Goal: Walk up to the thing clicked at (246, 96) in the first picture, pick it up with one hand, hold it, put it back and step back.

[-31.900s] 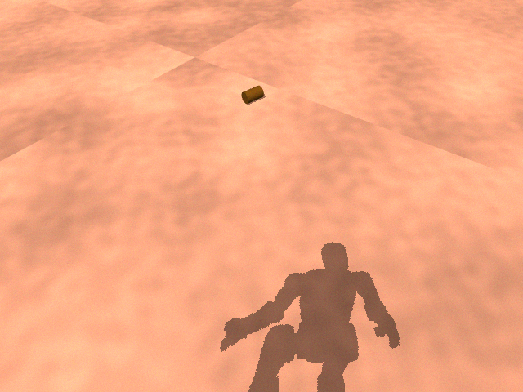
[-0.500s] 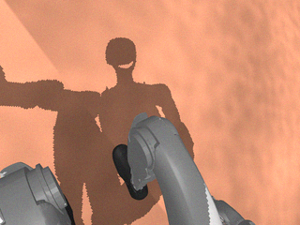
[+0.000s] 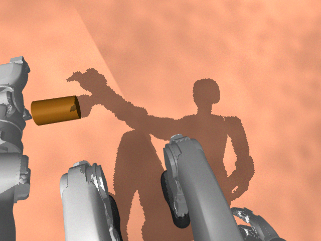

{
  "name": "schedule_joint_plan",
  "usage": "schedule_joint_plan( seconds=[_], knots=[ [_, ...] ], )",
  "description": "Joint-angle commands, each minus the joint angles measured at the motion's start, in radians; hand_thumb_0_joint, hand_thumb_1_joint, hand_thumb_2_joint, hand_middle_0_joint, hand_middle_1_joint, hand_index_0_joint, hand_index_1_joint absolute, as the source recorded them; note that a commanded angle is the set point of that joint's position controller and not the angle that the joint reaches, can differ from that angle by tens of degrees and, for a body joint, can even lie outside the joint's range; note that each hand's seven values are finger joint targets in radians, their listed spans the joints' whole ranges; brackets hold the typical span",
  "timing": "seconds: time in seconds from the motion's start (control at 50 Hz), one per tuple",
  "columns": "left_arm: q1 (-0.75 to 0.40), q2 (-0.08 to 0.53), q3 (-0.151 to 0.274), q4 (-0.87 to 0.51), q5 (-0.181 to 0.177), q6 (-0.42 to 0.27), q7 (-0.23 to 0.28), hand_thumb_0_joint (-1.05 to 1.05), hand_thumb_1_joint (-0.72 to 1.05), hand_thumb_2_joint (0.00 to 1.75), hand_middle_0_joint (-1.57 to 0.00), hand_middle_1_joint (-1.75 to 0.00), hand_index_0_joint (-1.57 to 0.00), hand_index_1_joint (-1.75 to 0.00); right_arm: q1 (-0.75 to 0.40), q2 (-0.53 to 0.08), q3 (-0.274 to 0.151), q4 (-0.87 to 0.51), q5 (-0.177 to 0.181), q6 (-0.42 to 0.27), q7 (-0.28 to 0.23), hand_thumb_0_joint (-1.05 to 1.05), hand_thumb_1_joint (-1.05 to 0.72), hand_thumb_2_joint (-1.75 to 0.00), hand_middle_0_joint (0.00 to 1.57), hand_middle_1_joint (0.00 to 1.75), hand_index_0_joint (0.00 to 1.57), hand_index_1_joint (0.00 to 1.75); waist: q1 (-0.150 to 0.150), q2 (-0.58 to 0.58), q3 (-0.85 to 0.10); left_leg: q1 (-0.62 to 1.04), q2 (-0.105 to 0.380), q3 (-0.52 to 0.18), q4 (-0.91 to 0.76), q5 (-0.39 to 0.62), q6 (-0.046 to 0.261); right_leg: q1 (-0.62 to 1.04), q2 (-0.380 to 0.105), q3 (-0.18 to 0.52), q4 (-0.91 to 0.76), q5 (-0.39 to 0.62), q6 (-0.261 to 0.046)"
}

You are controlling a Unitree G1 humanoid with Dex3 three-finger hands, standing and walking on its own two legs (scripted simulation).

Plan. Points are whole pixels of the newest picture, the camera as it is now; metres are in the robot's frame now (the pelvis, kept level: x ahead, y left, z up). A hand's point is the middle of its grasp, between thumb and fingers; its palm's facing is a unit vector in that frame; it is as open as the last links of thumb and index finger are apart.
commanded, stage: withdraw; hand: left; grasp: from above
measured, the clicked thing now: (57, 110) +0.53 +0.24 -0.32
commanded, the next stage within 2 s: home in 0.36 s
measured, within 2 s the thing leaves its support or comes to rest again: neither
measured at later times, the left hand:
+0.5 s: hand (38, 100) +0.52 +0.25 -0.19, palm faces -0.39 -0.04 -0.92, open 13.1 cm
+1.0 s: hand out of the picture +0.39 +0.26 -0.01, palm faces -0.31 -0.57 -0.76, open 8.5 cm
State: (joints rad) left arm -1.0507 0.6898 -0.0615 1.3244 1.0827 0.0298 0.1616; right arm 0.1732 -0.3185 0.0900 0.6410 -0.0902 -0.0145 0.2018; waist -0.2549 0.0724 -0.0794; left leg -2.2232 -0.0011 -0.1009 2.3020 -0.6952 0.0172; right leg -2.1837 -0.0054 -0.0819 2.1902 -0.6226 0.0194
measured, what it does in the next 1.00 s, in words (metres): rises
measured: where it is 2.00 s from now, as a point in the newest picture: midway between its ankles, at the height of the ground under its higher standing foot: (146, 223)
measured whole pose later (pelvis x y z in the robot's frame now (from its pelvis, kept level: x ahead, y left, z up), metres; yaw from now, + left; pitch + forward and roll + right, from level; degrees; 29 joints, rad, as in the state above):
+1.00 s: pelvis +0.01 +0.00 +0.10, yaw +3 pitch +34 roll -6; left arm -0.49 0.47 0.02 0.64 0.60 0.10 0.03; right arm 0.20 -0.31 -0.02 0.60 0.00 0.06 0.06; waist -0.10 0.06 -0.18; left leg -1.92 -0.01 -0.07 1.99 -0.67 0.02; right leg -1.89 -0.02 -0.06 1.90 -0.62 0.02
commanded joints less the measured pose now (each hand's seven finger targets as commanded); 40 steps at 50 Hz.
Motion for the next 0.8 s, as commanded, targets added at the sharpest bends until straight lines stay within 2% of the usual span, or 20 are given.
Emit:
schedule_joint_plan(
  seconds=[0.0,0.08,0.12,0.16,0.2,0.26,0.32,0.38,0.42,0.44,0.46,0.48,0.5,0.54,0.56,0.64,0.68,0.7,0.74,0.78],
  knots=[
    [-0.287,0.111,-0.015,-0.158,-0.007,-0.076,-0.073,0.0,-0.36,0.9,-0.24,-0.84,-0.22,-0.86,0.242,-0.246,-0.098,-0.023,0.007,0.036,-0.079,0.0,-0.9,-0.9,0.2,0.3,0.2,0.3,-0.085,0.01,-0.507,0.273,-0.034,0.061,-0.261,0.094,0.019,0.441,0.044,-0.032,-0.313,0.05,-0.076],
    [-0.331,0.161,0.011,-0.16,0.024,-0.148,-0.037,0.0,-0.33,0.87,-0.25,-0.82,-0.24,-0.84,0.22,-0.232,-0.084,-0.029,0.005,0.041,-0.121,0.0,-0.9,-0.9,0.2,0.3,0.2,0.3,-0.052,0.035,-0.528,0.297,-0.042,0.066,-0.253,0.078,0.013,0.4,0.034,-0.013,-0.316,0.012,-0.077],
    [-0.367,0.163,0.006,-0.152,0.057,-0.179,0.006,0.0,-0.34,0.87,-0.26,-0.81,-0.24,-0.83,0.209,-0.211,-0.073,-0.023,-0.004,0.039,-0.129,0.0,-0.9,-0.9,0.2,0.3,0.2,0.3,-0.062,0.065,-0.545,0.31,-0.037,0.075,-0.25,0.067,0.012,0.396,0.037,-0.011,-0.297,0.002,-0.071],
    [-0.392,0.225,0.029,-0.107,0.103,-0.197,0.065,0.0,-0.33,0.87,-0.25,-0.82,-0.24,-0.83,0.201,-0.212,-0.066,-0.008,-0.008,0.035,-0.135,0.0,-0.9,-0.9,0.2,0.3,0.2,0.3,-0.046,0.114,-0.565,0.311,-0.042,0.079,-0.249,0.055,0.013,0.368,0.036,-0.005,-0.277,-0.005,-0.071],
    [-0.434,0.194,0.013,-0.054,0.124,-0.205,0.124,0.0,-0.35,0.88,-0.22,-0.84,-0.21,-0.84,0.193,-0.196,-0.058,0.001,-0.017,0.025,-0.133,0.0,-0.89,-0.9,0.2,0.3,0.2,0.3,-0.063,0.162,-0.574,0.336,-0.036,0.076,-0.251,0.049,0.011,0.332,0.039,-0.01,-0.248,0.009,-0.068],
    [-0.501,0.192,0.022,0.035,0.155,-0.197,0.206,0.0,-0.36,0.88,-0.21,-0.85,-0.21,-0.85,0.213,-0.199,-0.052,0.028,-0.031,0.004,-0.13,0.0,-0.89,-0.9,0.2,0.3,0.2,0.3,-0.096,0.211,-0.572,0.357,-0.037,0.069,-0.249,0.062,0.009,0.291,0.036,-0.027,-0.218,0.04,-0.067],
    [-0.563,0.235,0.046,0.067,0.179,-0.182,0.266,0.0,-0.36,0.87,-0.22,-0.84,-0.22,-0.85,0.224,-0.22,-0.051,0.042,-0.041,-0.02,-0.13,0.0,-0.9,-0.9,0.2,0.3,0.2,0.3,-0.102,0.257,-0.627,0.403,-0.033,0.063,-0.232,0.081,0.008,0.251,0.031,-0.047,-0.186,0.076,-0.066],
    [-0.588,0.285,0.079,0.074,0.199,-0.156,0.296,0.0,-0.36,0.87,-0.24,-0.84,-0.23,-0.84,0.234,-0.232,-0.05,0.048,-0.05,-0.039,-0.123,0.0,-0.9,-0.9,0.2,0.3,0.2,0.3,-0.099,0.321,-0.69,0.464,-0.026,0.06,-0.22,0.138,0.0,0.249,0.028,-0.061,-0.142,0.134,-0.071],
    [-0.597,0.315,0.112,0.034,0.196,-0.136,0.303,0.0,-0.32,0.93,-0.25,-0.75,-0.23,-0.75,0.254,-0.242,-0.052,0.035,-0.05,-0.047,-0.116,0.0,-0.88,-0.89,0.2,0.3,0.2,0.3,-0.098,0.389,-0.75,0.522,-0.024,0.061,-0.216,0.209,-0.008,0.256,0.017,-0.063,-0.119,0.2,-0.07],
    [-0.592,0.333,0.127,-0.001,0.187,-0.129,0.302,0.0,-0.33,0.85,-0.25,-0.83,-0.25,-0.82,0.257,-0.244,-0.055,0.026,-0.049,-0.047,-0.114,0.0,-0.9,-0.9,0.2,0.3,0.2,0.3,-0.088,0.41,-0.807,0.546,-0.022,0.062,-0.213,0.236,-0.008,0.274,0.018,-0.065,-0.114,0.221,-0.071],
    [-0.575,0.339,0.129,-0.014,0.186,-0.118,0.299,0.0,-0.31,0.93,-0.26,-0.75,-0.23,-0.75,0.264,-0.243,-0.055,0.022,-0.046,-0.045,-0.111,0.0,-0.88,-0.89,0.2,0.3,0.2,0.3,-0.089,0.416,-0.828,0.553,-0.021,0.065,-0.21,0.255,-0.007,0.302,0.019,-0.065,-0.117,0.24,-0.07],
    [-0.545,0.339,0.138,-0.04,0.174,-0.105,0.293,0.0,-0.33,0.85,-0.26,-0.82,-0.26,-0.82,0.267,-0.24,-0.059,0.016,-0.04,-0.04,-0.108,0.0,-0.9,-0.9,0.2,0.3,0.2,0.3,-0.067,0.424,-0.864,0.565,-0.023,0.069,-0.223,0.266,-0.007,0.323,0.019,-0.062,-0.122,0.247,-0.072],
    [-0.509,0.333,0.132,-0.019,0.165,-0.091,0.282,0.0,-0.28,0.93,-0.25,-0.74,-0.23,-0.74,0.269,-0.232,-0.06,0.021,-0.036,-0.036,-0.104,0.0,-0.88,-0.89,0.2,0.3,0.2,0.3,-0.065,0.405,-0.849,0.542,-0.02,0.072,-0.225,0.264,-0.004,0.34,0.023,-0.061,-0.127,0.246,-0.072],
    [-0.47,0.33,0.147,-0.067,0.129,-0.066,0.253,0.0,-0.21,0.92,-0.25,-0.67,-0.22,-0.69,0.295,-0.23,-0.073,0.011,-0.027,-0.028,-0.097,0.0,-0.88,-0.89,0.2,0.3,0.2,0.3,-0.045,0.383,-0.882,0.528,-0.022,0.076,-0.241,0.269,0.002,0.384,0.022,-0.058,-0.149,0.253,-0.069],
    [-0.438,0.306,0.138,-0.068,0.105,-0.051,0.23,0.0,-0.13,0.94,-0.25,-0.66,-0.22,-0.68,0.301,-0.22,-0.078,0.007,-0.023,-0.021,-0.092,0.0,-0.88,-0.89,0.2,0.3,0.2,0.3,-0.046,0.365,-0.879,0.526,-0.021,0.081,-0.245,0.272,0.004,0.412,0.027,-0.053,-0.161,0.257,-0.068],
    [-0.309,0.238,0.131,-0.155,-0.024,-0.011,0.118,0.0,0.09,0.9,-0.23,-0.55,-0.21,-0.57,0.326,-0.213,-0.109,0.003,-0.001,0.009,-0.086,0.0,-0.89,-0.9,0.2,0.3,0.2,0.3,-0.013,0.276,-0.853,0.512,-0.02,0.085,-0.271,0.302,0.013,0.472,0.031,-0.039,-0.217,0.27,-0.066],
    [-0.213,0.201,0.133,-0.244,-0.08,-0.002,0.055,0.0,0.21,0.88,-0.22,-0.5,-0.21,-0.52,0.338,-0.214,-0.128,-0.016,0.016,0.029,-0.088,0.0,-0.89,-0.9,0.2,0.3,0.2,0.3,0.019,0.228,-0.873,0.516,-0.023,0.088,-0.298,0.325,0.012,0.538,0.029,-0.031,-0.249,0.289,-0.07],
    [-0.118,0.165,0.129,-0.258,-0.114,0.008,0.022,0.0,0.28,0.88,-0.22,-0.47,-0.2,-0.49,0.342,-0.216,-0.136,-0.024,0.029,0.038,-0.087,0.0,-0.89,-0.9,0.2,0.3,0.2,0.3,0.031,0.216,-0.851,0.518,-0.026,0.086,-0.324,0.332,0.009,0.555,0.023,-0.026,-0.266,0.296,-0.071],
    [0.0,0.13,0.135,-0.39,-0.202,0.02,-0.037,0.0,0.44,0.85,-0.2,-0.39,-0.2,-0.39,0.319,-0.216,-0.15,-0.048,0.048,0.055,-0.092,0.0,-0.9,-0.9,0.2,0.3,0.2,0.3,0.061,0.179,-0.825,0.562,-0.024,0.075,-0.379,0.329,0.007,0.568,0.023,-0.024,-0.312,0.279,-0.073],
    [0.046,0.114,0.151,-0.59,-0.287,0.021,-0.077,0.0,0.6,0.84,-0.19,-0.32,-0.19,-0.33,0.285,-0.211,-0.163,-0.08,0.063,0.067,-0.106,0.0,-0.9,-0.9,0.2,0.3,0.2,0.3,0.081,0.166,-0.839,0.612,-0.022,0.058,-0.424,0.324,0.006,0.587,0.023,-0.021,-0.354,0.27,-0.073]
  ],
)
